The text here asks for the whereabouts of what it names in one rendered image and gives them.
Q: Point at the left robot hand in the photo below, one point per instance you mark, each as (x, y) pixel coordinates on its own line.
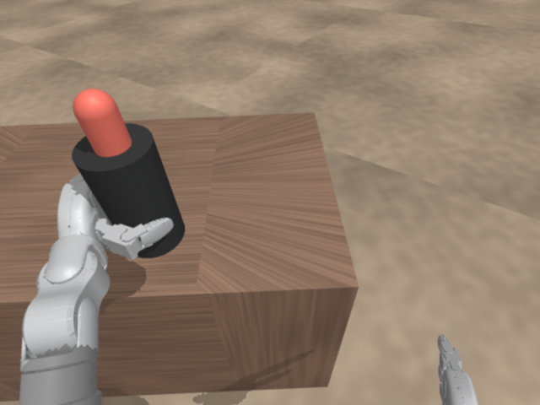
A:
(79, 213)

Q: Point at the bottle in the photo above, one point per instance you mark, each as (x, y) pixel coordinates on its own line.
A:
(122, 167)

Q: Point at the right robot hand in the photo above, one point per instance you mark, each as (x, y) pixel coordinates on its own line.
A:
(456, 387)

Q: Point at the left robot arm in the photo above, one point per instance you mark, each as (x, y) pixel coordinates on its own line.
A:
(60, 328)

